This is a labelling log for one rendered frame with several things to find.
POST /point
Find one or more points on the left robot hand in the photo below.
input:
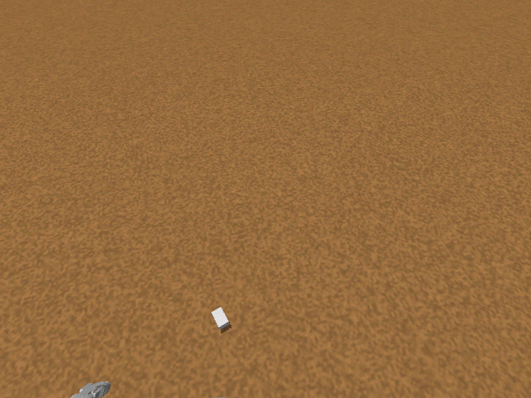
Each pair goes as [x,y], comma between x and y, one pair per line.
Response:
[97,390]

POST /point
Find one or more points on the small box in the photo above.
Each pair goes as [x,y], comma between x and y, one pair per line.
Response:
[220,318]

